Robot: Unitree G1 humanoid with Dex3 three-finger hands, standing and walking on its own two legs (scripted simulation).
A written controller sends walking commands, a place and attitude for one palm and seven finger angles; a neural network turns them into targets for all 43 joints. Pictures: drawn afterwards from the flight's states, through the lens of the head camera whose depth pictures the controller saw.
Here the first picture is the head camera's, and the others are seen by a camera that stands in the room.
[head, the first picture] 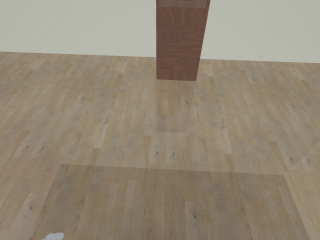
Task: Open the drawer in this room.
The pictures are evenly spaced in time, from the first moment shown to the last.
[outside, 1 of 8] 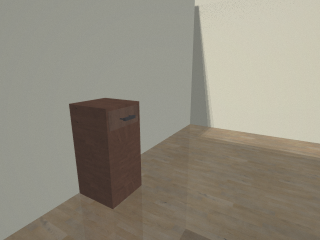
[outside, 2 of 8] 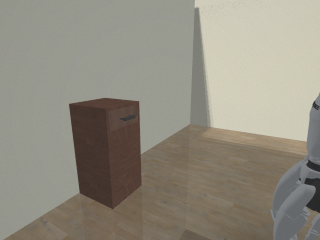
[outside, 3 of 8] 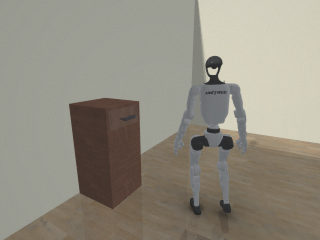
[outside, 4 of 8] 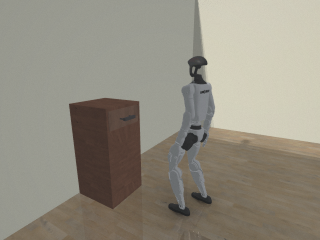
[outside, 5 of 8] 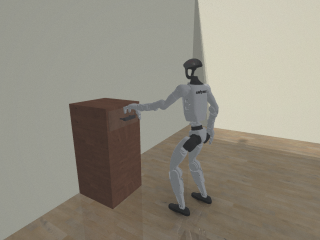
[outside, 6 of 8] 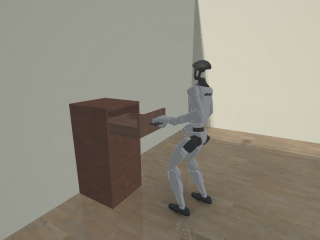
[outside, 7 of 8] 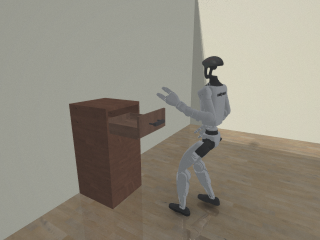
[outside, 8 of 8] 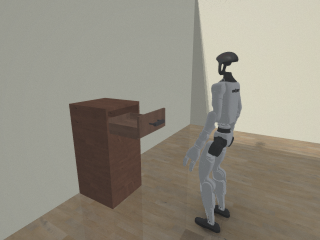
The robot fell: no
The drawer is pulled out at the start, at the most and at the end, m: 0.00 0.30 0.30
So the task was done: yes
